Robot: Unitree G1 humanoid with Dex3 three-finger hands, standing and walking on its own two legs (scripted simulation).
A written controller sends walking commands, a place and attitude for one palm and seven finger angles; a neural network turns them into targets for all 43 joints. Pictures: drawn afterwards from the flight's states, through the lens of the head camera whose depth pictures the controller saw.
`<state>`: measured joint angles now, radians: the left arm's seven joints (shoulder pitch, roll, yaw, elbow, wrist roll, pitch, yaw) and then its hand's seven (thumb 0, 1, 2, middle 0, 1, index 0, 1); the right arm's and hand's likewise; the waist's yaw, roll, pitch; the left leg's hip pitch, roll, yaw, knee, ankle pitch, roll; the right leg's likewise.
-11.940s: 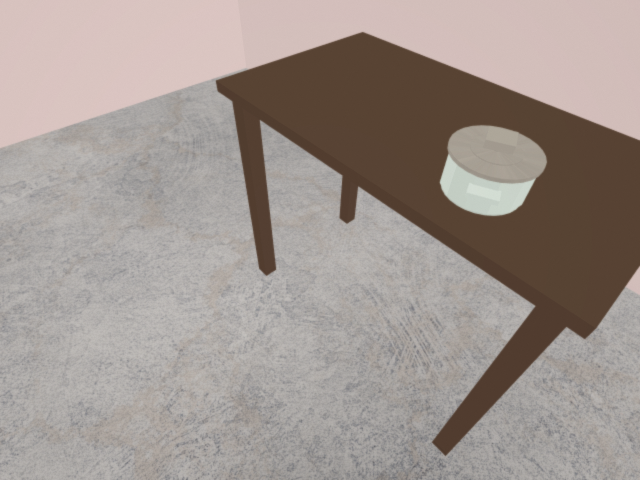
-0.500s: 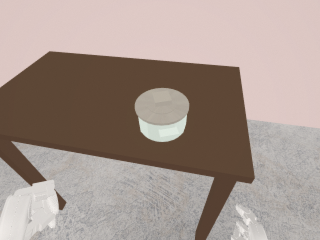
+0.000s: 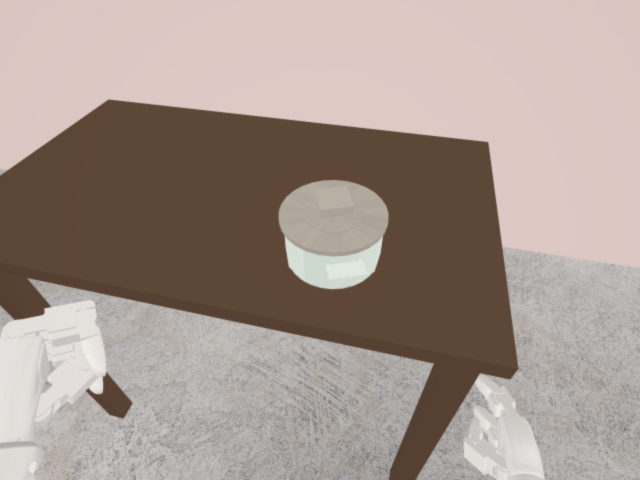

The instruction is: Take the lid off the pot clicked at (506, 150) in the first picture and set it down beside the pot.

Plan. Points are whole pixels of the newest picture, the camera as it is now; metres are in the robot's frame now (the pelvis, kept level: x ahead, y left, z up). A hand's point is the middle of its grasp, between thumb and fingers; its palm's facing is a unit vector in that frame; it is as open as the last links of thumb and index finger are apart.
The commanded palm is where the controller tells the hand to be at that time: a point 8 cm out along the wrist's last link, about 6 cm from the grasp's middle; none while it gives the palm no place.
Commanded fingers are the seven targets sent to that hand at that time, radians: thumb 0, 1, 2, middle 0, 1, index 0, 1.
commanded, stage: raise the hand higher, near the body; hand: left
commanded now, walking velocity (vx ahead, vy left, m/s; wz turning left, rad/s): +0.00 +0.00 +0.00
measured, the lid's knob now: (333, 201) +0.46 +0.05 +0.12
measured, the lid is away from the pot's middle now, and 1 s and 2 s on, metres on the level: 0.00 0.00 0.00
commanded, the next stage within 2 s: reach forward and open the fingers in 0.10 s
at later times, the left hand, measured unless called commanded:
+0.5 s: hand (78, 332) +0.19 +0.26 +0.16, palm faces +0.07 +0.00 -1.00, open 2.9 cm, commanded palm +0.16 +0.26 +0.21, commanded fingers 0.00 0.39 1.24 -1.17 -0.93 -1.17 -0.93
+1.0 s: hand (98, 299) +0.22 +0.25 +0.18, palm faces -0.11 +0.05 -0.99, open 7.7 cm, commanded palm +0.20 +0.25 +0.24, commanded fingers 0.00 -0.34 1.58 -0.86 -0.08 -0.86 -0.08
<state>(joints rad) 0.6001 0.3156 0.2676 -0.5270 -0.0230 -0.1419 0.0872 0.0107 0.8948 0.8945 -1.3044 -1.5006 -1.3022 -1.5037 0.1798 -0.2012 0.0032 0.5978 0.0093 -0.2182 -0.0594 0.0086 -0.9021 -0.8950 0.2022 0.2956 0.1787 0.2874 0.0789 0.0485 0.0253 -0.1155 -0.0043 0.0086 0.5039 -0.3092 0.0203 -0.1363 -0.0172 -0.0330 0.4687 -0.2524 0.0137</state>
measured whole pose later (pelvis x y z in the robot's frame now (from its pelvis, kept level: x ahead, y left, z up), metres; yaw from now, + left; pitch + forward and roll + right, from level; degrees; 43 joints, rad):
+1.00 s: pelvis -0.04 +0.00 +0.00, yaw +1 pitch -2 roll +0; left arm 0.03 0.76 0.15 -0.29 0.67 -0.05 -0.40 0.00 -0.09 1.49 -0.98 -0.38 -0.98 -0.39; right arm 0.15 -0.30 0.02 0.56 0.04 0.04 -0.01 0.01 -0.90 -0.90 0.20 0.30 0.20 0.29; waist 0.07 0.13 0.03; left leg -0.20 -0.03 0.00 0.43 -0.20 0.02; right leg -0.23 -0.04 -0.04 0.43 -0.16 0.01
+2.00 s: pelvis -0.04 -0.01 +0.00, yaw +1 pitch -1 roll +1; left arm -0.51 0.62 -0.14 0.06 0.78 0.14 -0.49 0.00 -0.32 1.53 -0.87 -0.08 -0.87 -0.09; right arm 0.13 -0.31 0.02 0.56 0.07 0.09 0.01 0.01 -0.91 -0.90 0.20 0.30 0.20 0.29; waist 0.02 0.12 0.02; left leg -0.21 -0.03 0.01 0.44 -0.21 0.02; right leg -0.27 -0.05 -0.03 0.49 -0.20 0.00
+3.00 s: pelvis -0.01 -0.01 +0.00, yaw -1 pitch +2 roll +2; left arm -1.01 0.34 -0.36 0.61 0.85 0.31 -0.38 0.00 -0.32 1.53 -0.87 -0.08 -0.86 -0.09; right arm 0.17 -0.28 0.02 0.63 0.07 0.14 0.01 0.01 -0.91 -0.90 0.20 0.29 0.20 0.29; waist -0.05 0.10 -0.04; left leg -0.23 -0.03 0.03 0.43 -0.23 0.02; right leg -0.32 -0.04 0.00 0.52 -0.24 0.00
